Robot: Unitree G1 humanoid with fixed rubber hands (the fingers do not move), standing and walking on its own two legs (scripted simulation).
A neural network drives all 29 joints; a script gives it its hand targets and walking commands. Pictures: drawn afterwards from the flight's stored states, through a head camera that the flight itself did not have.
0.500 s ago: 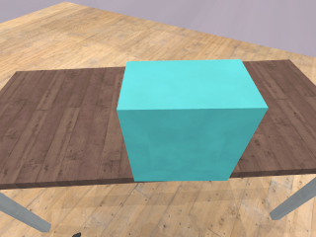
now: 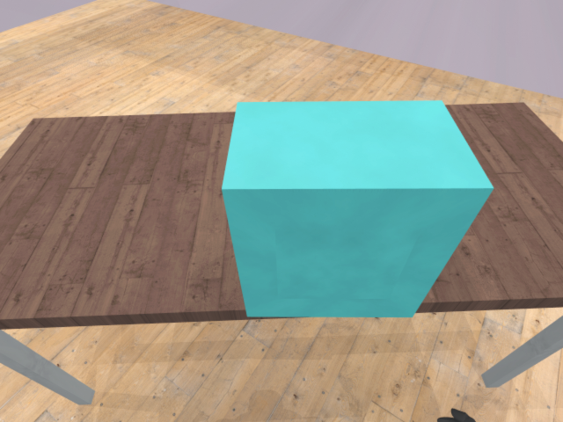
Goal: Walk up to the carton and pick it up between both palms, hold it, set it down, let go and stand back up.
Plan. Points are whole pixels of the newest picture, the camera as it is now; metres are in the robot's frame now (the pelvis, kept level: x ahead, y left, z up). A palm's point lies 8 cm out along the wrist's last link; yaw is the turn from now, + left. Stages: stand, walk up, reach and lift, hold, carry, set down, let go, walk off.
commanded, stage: walk up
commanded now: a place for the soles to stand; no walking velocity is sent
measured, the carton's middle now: (333, 220) +0.39 -0.06 +0.08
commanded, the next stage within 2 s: reach and lift in 0.12 s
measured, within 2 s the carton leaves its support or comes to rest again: neither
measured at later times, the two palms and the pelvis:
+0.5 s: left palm (146, 413) +0.16 +0.21 -0.06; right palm out of the picture +0.13 -0.26 -0.07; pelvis -0.01 -0.02 +0.01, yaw -1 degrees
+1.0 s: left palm (135, 399) +0.17 +0.21 +0.00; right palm (499, 410) +0.15 -0.25 -0.01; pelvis -0.02 -0.01 +0.02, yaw -3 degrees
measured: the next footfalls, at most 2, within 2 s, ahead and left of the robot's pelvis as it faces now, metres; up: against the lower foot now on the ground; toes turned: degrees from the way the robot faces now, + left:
none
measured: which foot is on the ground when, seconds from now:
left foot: down 0.00-1.00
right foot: down 0.00-1.00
